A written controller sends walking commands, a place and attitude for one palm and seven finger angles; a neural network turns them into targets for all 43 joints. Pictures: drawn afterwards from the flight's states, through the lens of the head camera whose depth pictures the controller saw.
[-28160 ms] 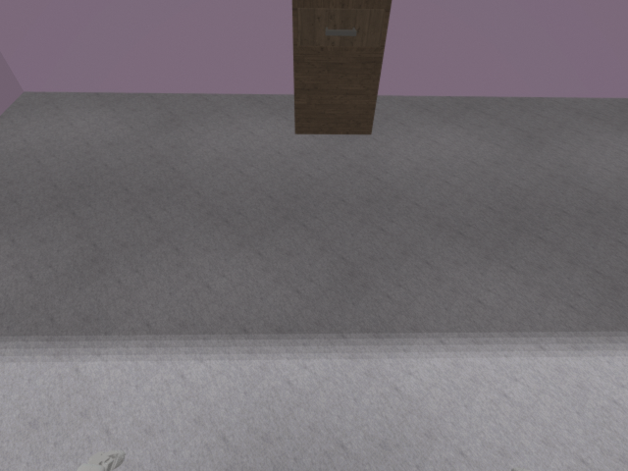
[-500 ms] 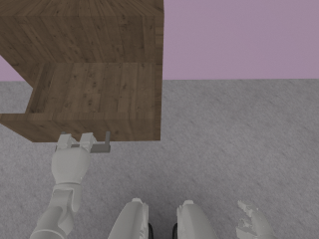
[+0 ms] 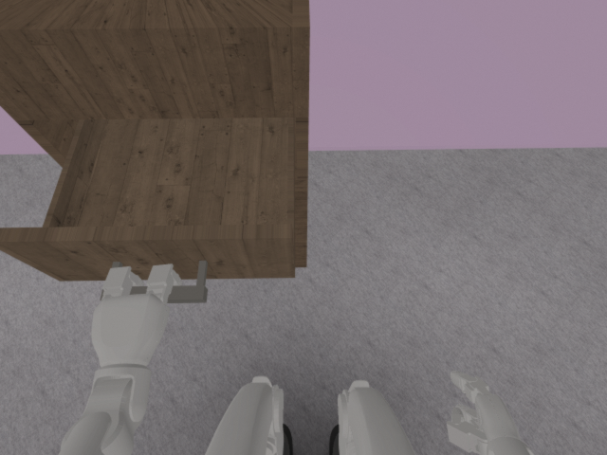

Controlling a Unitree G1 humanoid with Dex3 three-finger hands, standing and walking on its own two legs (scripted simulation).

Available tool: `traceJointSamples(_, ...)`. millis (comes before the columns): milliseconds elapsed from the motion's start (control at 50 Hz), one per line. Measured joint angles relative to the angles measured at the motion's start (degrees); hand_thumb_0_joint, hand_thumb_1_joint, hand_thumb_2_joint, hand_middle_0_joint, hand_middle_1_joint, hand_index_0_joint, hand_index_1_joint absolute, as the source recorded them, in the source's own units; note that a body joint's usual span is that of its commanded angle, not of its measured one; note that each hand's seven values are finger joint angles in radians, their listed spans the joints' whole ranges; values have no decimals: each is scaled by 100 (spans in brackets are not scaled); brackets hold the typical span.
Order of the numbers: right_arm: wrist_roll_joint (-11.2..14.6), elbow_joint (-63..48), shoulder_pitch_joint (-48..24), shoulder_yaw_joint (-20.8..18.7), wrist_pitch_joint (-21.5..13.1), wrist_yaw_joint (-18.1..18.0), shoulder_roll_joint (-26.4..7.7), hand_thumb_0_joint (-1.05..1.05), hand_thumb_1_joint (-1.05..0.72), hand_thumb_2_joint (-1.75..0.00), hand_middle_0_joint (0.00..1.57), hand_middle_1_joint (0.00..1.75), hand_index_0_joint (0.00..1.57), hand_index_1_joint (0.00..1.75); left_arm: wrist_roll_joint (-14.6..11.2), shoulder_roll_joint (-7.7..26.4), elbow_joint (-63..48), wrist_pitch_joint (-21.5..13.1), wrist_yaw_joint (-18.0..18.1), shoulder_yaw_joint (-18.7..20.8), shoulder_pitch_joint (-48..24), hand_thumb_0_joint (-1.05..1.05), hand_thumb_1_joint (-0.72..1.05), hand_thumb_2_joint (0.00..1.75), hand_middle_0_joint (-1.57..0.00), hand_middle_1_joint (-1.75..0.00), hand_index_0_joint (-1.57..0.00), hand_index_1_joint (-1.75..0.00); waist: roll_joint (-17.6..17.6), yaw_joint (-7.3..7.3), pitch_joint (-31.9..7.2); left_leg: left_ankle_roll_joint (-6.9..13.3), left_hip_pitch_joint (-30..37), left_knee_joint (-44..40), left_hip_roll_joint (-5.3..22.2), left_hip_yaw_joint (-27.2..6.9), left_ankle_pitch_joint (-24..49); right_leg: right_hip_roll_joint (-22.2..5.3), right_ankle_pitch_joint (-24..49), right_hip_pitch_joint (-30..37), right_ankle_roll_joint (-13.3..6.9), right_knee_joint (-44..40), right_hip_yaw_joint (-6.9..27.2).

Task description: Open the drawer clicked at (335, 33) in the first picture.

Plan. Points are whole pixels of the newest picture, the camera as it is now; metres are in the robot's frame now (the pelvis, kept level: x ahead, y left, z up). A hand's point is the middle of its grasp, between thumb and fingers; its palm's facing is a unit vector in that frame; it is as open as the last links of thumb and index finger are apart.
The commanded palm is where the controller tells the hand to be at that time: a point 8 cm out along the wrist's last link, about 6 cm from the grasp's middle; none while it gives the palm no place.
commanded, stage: pull the drawer open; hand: left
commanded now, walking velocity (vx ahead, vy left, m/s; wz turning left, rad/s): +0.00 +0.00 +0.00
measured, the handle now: (157, 281) +0.34 +0.23 -0.06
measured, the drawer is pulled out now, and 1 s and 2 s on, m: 0.20 0.23 0.23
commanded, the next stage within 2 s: open the thumb to release the handle in 0.78 s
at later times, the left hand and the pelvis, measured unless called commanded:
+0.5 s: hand (149, 338) +0.27 +0.23 -0.08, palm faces -0.08 -0.07 -0.99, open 5.9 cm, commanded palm +0.23 +0.23 -0.03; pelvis +0.00 +0.00 +0.00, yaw +0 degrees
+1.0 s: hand (145, 344) +0.26 +0.24 -0.08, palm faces -0.04 -0.05 -1.00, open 5.8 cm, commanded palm +0.24 +0.23 -0.03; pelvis +0.00 +0.00 -0.01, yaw +1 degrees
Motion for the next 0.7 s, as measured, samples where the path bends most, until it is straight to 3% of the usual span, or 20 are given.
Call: traceJointSamples(700, -41, -109, -38, 42, -60, -27, -6, 1, -90, -90, 20, 30, 20, 30, -8, -46, -361, -20, 1, -10, 523, 2, 74, 78, -26, -126, -35, -128, -22, 41, -27, -26, 68, -48, -16, 13, -38, -2, -56, 44, -24, -5, 26)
